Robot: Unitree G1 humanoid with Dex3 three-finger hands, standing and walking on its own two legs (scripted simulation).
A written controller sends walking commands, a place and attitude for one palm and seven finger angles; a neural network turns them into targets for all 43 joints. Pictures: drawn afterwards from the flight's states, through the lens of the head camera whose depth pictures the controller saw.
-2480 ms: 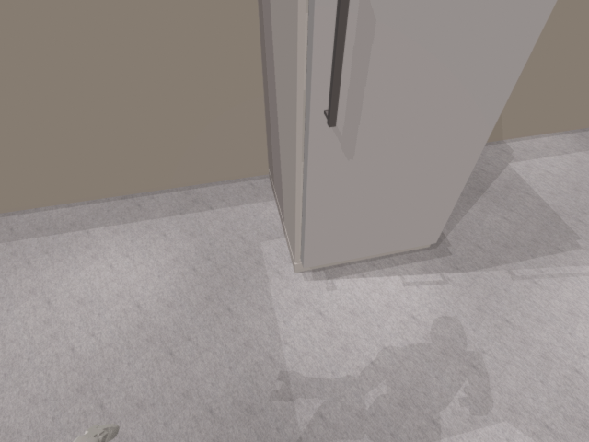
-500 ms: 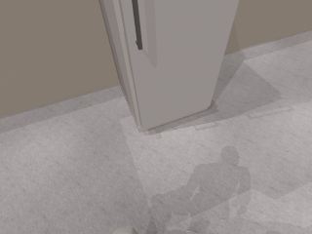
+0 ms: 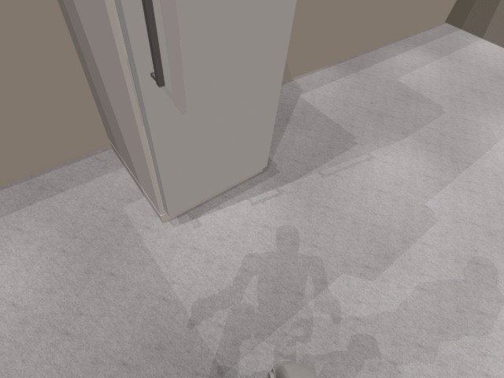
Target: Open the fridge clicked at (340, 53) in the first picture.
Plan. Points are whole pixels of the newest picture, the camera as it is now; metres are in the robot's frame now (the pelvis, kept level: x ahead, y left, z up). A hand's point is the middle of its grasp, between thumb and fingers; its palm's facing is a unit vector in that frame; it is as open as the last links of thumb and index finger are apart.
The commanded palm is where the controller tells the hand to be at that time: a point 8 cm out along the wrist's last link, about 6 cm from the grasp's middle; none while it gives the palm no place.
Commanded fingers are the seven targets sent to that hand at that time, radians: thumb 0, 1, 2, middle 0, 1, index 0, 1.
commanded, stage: walk to a spot facing it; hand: left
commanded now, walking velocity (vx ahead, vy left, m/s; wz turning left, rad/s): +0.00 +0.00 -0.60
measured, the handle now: (145, 9) +0.80 +0.33 +0.17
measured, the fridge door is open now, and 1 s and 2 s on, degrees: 0 0 0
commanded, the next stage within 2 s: none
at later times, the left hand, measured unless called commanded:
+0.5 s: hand (183, 365) +0.16 +0.13 -0.16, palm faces -0.32 -0.92 -0.23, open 7.4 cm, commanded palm none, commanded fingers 0.00 0.90 0.90 -0.20 -0.30 -0.20 -0.30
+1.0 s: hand (215, 283) +0.32 +0.10 -0.17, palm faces -0.55 -0.82 -0.13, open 7.4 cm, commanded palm none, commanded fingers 0.00 0.90 0.90 -0.20 -0.30 -0.20 -0.30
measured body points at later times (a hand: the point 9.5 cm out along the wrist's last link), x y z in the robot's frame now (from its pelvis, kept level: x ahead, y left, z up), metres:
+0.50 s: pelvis +0.00 -0.03 -0.01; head +0.02 -0.04 +0.44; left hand +0.18 +0.18 -0.14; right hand -0.07 -0.29 -0.15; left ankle +0.04 +0.10 -0.68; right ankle -0.04 -0.14 -0.74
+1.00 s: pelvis +0.16 -0.02 +0.01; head +0.19 +0.00 +0.46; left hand +0.35 +0.14 -0.16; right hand -0.01 -0.18 -0.13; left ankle +0.14 +0.07 -0.74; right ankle +0.10 -0.17 -0.63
